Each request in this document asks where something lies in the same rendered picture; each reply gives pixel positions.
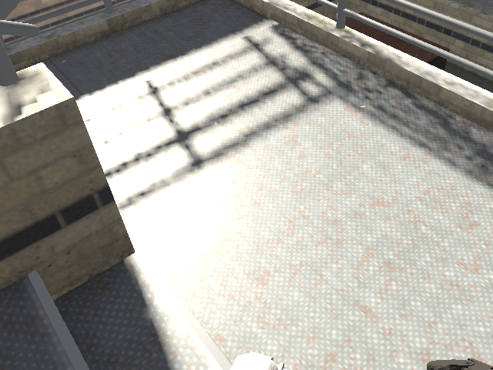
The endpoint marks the left robot thigh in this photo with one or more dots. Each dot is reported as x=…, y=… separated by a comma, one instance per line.
x=256, y=361

